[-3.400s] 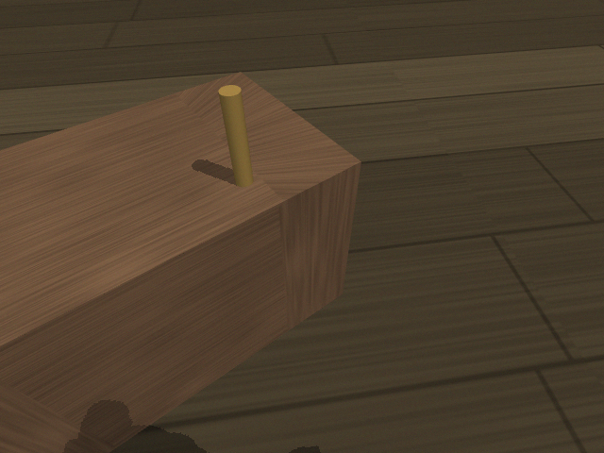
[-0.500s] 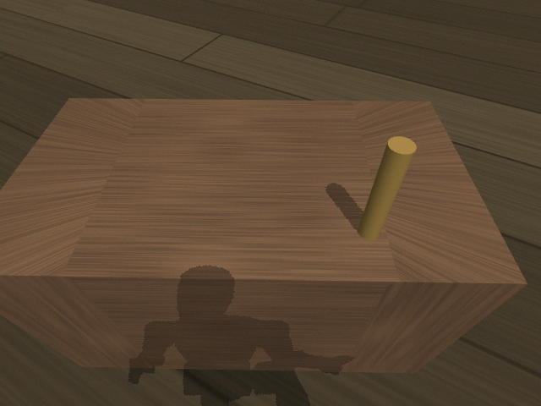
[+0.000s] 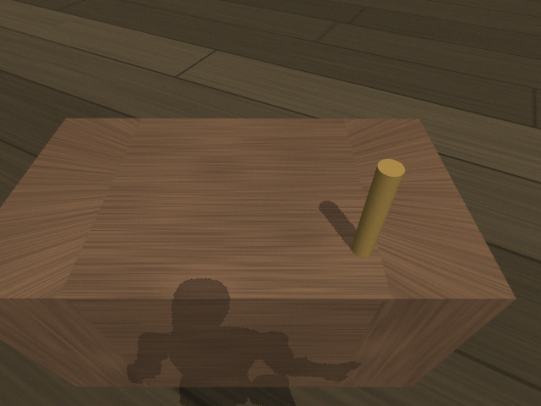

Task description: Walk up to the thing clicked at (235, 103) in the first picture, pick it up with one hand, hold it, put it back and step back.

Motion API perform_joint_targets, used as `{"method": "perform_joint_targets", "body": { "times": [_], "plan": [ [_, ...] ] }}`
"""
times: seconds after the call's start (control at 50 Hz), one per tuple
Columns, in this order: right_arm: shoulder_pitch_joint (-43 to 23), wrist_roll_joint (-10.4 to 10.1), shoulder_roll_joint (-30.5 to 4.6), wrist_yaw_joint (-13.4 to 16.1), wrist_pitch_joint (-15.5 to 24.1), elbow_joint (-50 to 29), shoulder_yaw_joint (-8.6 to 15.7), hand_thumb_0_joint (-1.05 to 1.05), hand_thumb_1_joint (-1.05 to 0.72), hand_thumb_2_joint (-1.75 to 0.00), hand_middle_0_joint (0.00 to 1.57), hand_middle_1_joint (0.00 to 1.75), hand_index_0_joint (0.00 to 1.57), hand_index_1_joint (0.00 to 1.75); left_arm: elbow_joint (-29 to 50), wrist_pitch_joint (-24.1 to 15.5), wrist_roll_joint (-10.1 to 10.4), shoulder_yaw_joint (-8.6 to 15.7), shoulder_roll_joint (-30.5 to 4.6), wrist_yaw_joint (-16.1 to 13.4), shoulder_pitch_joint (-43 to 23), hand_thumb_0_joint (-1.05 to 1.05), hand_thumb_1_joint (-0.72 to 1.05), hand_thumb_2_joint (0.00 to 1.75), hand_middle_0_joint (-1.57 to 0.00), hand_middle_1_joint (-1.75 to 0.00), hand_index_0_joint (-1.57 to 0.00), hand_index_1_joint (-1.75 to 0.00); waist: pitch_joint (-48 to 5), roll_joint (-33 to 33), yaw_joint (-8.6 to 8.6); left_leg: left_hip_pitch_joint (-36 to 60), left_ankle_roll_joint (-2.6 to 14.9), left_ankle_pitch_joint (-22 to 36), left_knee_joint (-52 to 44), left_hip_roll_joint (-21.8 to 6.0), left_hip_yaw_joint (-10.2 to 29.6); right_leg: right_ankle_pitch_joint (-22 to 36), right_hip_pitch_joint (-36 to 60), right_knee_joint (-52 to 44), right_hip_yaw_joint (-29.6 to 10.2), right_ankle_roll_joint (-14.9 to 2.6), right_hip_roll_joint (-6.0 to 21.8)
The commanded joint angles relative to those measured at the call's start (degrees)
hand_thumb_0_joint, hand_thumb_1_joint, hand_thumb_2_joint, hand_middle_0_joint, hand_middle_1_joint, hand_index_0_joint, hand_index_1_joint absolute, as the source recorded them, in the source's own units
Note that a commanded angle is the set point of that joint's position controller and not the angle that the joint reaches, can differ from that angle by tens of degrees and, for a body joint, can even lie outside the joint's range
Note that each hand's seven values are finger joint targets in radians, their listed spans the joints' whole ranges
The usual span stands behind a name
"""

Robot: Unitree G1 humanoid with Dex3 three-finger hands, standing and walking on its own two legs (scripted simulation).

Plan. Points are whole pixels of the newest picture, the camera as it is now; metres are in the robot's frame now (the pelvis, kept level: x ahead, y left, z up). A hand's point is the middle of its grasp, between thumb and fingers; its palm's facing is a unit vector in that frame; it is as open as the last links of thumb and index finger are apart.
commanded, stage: walk up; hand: right
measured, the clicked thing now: (374, 214) +0.47 -0.19 -0.01
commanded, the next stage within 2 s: stand in 0.62 s
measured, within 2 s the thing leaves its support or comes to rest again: neither
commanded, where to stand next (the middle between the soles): +0.04 +0.01 m, yaw -1 degrees
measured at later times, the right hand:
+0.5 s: hand out of the picture +0.07 -0.26 -0.16, palm faces +0.01 +0.94 -0.34, open 7.4 cm
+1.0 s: hand out of the picture +0.08 -0.26 -0.15, palm faces +0.00 +0.94 -0.34, open 7.4 cm
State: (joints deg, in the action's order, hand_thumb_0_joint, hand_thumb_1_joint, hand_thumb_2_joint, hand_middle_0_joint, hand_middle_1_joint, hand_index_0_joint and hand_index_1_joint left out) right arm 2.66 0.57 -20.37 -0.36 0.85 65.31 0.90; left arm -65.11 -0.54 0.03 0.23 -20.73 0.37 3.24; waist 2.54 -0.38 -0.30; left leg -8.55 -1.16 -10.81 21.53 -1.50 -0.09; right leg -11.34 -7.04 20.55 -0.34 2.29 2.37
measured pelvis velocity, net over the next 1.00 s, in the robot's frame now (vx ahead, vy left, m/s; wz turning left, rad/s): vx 0.01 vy -0.01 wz -0.01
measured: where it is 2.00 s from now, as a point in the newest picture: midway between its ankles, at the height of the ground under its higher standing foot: outside the picture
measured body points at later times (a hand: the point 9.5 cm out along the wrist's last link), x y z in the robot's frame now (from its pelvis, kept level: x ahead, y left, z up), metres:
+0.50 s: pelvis +0.00 +0.00 +0.00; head +0.01 +0.00 +0.45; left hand +0.08 +0.30 -0.13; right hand +0.07 -0.31 -0.13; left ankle +0.01 +0.13 -0.75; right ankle +0.00 -0.15 -0.75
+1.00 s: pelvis +0.01 -0.01 +0.00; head +0.02 -0.01 +0.45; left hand +0.09 +0.30 -0.13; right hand +0.08 -0.31 -0.13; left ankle +0.01 +0.13 -0.75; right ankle +0.00 -0.15 -0.75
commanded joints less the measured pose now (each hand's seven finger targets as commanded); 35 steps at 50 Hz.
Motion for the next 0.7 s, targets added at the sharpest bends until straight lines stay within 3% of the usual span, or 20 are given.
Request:
{"method": "perform_joint_targets", "body": {
  "times": [0.0,0.14,0.44,0.68],
  "plan": [
    [-2.64,-0.29,-12.39,0.60,1.03,-2.85,2.28,0.00,-0.90,-0.90,0.20,0.30,0.20,0.30,2.19,-1.33,-0.28,2.32,-12.03,-0.53,-2.53,0.00,0.90,0.90,-0.20,-0.30,-0.20,-0.30,-5.34,0.79,0.27,2.55,2.07,8.50,-4.37,-5.65,4.03,8.95,0.91,-3.36,-3.21,-2.83,5.06],
    [-2.52,-0.19,-12.02,0.67,0.96,-2.94,2.33,0.00,-0.90,-0.90,0.20,0.30,0.20,0.30,2.02,-1.21,-0.40,2.51,-11.90,-0.61,-2.20,0.00,0.90,0.90,-0.20,-0.30,-0.20,-0.30,-5.19,0.01,0.33,3.72,1.99,9.46,-4.41,-5.69,3.29,9.17,0.52,-3.82,-3.19,-2.66,4.96],
    [-1.03,-0.11,-11.58,0.56,0.64,-2.53,2.25,0.00,-0.90,-0.90,0.20,0.30,0.20,0.30,2.18,-1.11,-0.58,2.70,-11.70,-0.67,-1.79,0.00,0.90,0.90,-0.20,-0.30,-0.20,-0.30,-3.87,0.38,0.07,2.62,1.86,5.22,-5.19,-5.09,3.18,7.16,-0.09,-4.50,-3.93,-2.60,4.65],
    [-0.36,-0.08,-11.86,0.60,0.75,-2.89,2.00,0.00,-0.90,-0.90,0.20,0.30,0.20,0.30,3.26,-1.13,-0.38,2.37,-11.61,-0.74,-0.42,0.00,0.90,0.90,-0.20,-0.30,-0.20,-0.30,-4.16,0.50,0.06,3.53,1.47,9.18,-5.36,-6.19,3.73,7.60,0.49,-4.21,-3.90,-2.66,5.06]
  ]
}}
